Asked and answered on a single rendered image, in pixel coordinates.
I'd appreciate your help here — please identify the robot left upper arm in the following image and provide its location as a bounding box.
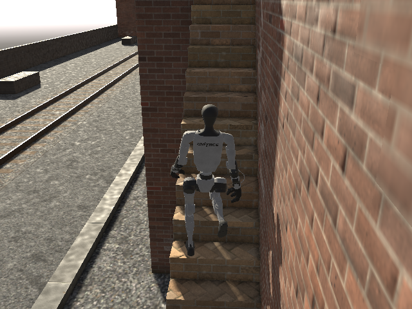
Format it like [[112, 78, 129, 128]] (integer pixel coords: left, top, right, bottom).
[[177, 131, 195, 165]]

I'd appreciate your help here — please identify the robot right upper arm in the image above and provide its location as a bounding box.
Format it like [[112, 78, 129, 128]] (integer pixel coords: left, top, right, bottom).
[[222, 133, 236, 169]]

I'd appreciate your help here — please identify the left robot forearm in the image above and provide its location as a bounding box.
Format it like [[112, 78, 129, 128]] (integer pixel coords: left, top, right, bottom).
[[172, 155, 183, 173]]

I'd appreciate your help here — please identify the right robot forearm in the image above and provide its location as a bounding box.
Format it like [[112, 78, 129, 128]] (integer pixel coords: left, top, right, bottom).
[[229, 160, 241, 189]]

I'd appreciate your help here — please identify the right robot foot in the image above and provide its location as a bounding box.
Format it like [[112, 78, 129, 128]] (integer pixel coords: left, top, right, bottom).
[[218, 220, 228, 238]]

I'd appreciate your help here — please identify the left robot hand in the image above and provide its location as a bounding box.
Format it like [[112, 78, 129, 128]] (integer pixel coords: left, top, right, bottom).
[[170, 165, 185, 178]]

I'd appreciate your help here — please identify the robot torso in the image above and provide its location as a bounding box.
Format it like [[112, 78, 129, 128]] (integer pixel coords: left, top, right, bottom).
[[193, 129, 223, 192]]

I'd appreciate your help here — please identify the right robot hand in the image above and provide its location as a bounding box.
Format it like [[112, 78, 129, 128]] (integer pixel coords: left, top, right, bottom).
[[227, 187, 241, 203]]

